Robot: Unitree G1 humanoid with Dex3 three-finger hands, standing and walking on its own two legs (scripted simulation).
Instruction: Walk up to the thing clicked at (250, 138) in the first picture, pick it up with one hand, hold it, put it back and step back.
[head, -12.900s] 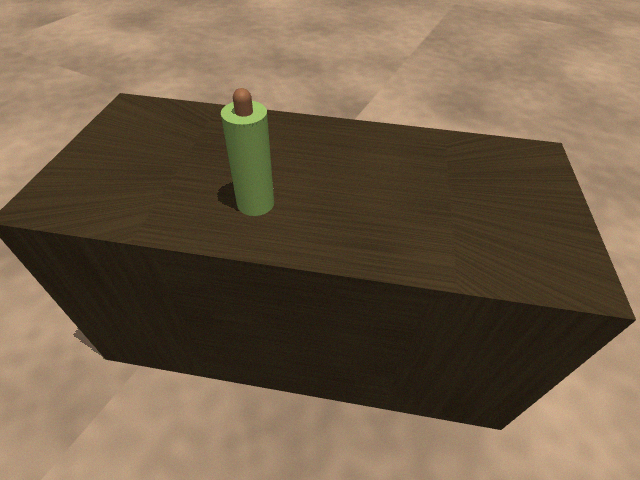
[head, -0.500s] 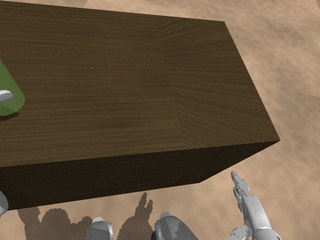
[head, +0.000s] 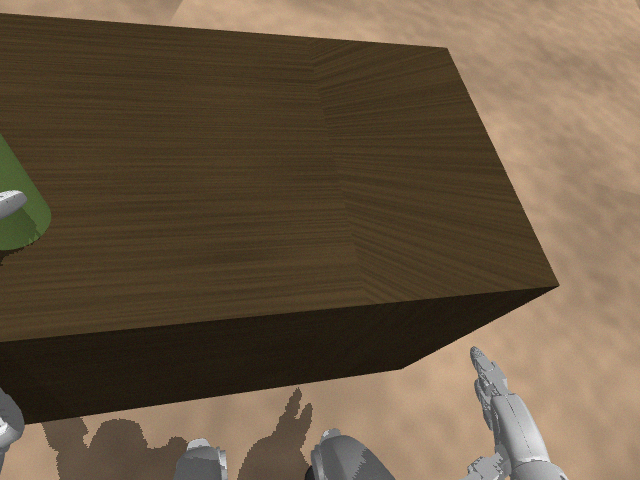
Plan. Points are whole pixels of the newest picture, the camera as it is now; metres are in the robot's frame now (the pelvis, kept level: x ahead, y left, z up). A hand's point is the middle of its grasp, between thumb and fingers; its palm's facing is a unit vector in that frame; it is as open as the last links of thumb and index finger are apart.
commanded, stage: settle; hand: left
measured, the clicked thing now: out of the picture +0.48 +0.31 +0.10
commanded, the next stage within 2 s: lift in 0.26 s
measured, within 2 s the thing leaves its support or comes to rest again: leaves its support in 0.08 s
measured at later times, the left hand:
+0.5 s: hand out of the picture +0.47 +0.32 +0.10, palm faces +0.38 -0.92 -0.02, open 11.4 cm
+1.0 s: hand out of the picture +0.43 +0.29 +0.18, palm faces +0.38 -0.93 -0.03, open 11.5 cm
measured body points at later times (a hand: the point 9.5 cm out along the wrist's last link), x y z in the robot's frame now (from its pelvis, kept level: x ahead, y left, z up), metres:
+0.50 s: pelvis +0.00 +0.00 +0.02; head +0.10 +0.04 +0.46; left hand +0.44 +0.37 +0.10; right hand +0.16 -0.25 -0.01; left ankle +0.02 +0.11 -0.65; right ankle -0.01 -0.15 -0.65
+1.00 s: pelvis +0.01 +0.00 +0.04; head +0.04 +0.01 +0.49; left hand +0.40 +0.33 +0.18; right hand +0.17 -0.24 -0.01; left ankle +0.02 +0.11 -0.65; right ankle -0.01 -0.15 -0.65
